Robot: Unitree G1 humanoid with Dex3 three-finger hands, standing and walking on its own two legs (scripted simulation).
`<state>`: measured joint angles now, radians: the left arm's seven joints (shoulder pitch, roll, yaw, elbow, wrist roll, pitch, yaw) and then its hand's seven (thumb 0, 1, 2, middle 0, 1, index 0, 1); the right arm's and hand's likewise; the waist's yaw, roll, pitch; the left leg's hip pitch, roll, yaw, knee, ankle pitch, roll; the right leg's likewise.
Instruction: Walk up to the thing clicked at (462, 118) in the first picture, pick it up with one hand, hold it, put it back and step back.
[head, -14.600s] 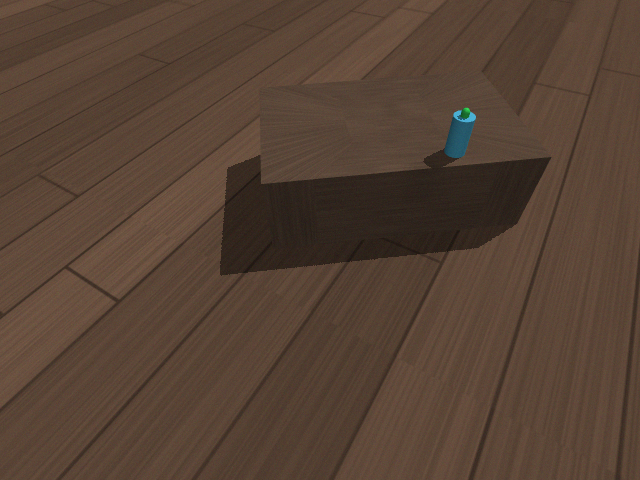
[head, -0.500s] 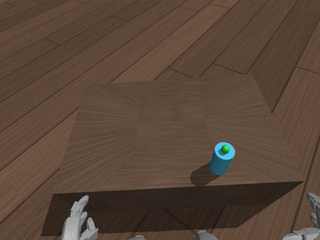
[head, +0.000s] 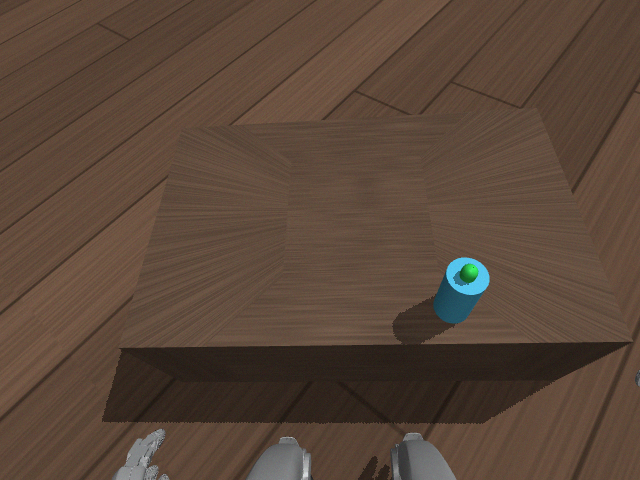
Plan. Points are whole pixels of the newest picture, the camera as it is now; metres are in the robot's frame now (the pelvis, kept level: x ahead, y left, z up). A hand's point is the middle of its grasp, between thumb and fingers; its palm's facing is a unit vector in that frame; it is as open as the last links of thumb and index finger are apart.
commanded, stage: go down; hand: right
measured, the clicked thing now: (460, 289) +0.46 -0.21 -0.26
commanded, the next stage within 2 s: approach in 0.66 s
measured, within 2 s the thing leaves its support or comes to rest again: neither
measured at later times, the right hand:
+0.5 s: hand out of the picture +0.34 -0.39 +0.00, palm faces +0.22 +0.97 -0.13, open 17.5 cm
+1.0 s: hand out of the picture +0.36 -0.40 -0.02, palm faces +0.22 +0.97 -0.08, open 17.7 cm
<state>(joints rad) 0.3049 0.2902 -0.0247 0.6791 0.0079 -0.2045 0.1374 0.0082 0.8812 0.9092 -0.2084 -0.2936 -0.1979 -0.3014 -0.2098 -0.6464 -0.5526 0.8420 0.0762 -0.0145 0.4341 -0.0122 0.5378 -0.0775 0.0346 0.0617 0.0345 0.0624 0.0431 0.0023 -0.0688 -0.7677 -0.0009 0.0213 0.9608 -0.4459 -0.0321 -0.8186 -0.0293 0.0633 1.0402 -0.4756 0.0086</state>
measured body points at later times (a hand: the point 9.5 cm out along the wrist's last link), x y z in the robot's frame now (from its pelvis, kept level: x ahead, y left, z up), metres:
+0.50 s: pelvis +0.00 +0.00 -0.01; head +0.11 -0.05 +0.43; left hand +0.09 +0.28 -0.09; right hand +0.32 -0.44 +0.01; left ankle +0.01 +0.15 -0.67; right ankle +0.02 -0.12 -0.67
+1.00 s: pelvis -0.01 -0.01 -0.04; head +0.13 -0.07 +0.39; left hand +0.07 +0.27 -0.12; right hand +0.35 -0.45 -0.01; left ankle +0.01 +0.15 -0.67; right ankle +0.02 -0.12 -0.67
